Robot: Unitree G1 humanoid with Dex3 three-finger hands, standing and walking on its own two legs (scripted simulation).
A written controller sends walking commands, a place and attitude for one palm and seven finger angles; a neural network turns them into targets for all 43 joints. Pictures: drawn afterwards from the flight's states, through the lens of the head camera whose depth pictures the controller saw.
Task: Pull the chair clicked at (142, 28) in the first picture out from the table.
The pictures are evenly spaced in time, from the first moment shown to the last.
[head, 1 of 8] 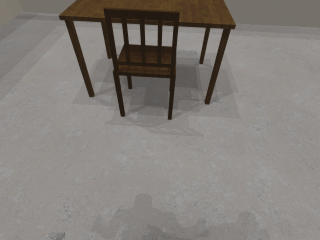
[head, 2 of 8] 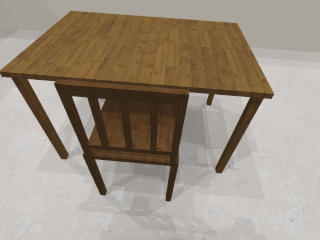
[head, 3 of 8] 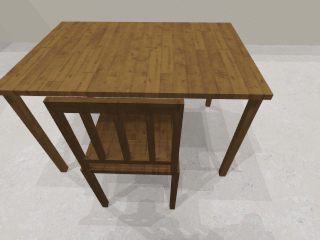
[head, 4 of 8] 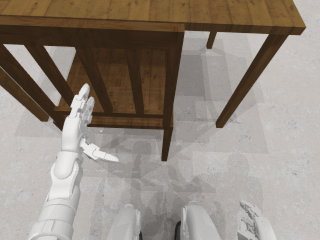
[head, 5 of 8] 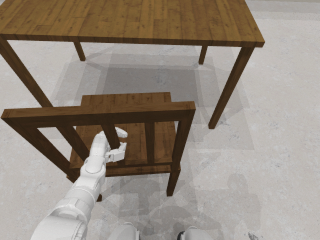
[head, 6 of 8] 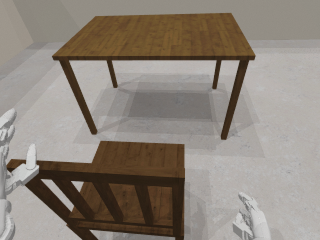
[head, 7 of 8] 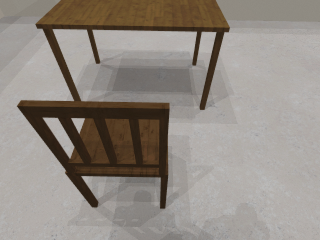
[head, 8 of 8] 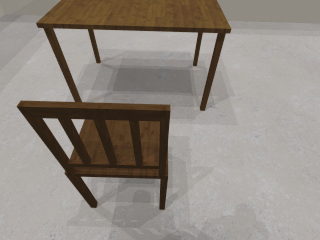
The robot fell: no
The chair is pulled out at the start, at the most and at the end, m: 0.00 0.65 0.63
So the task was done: yes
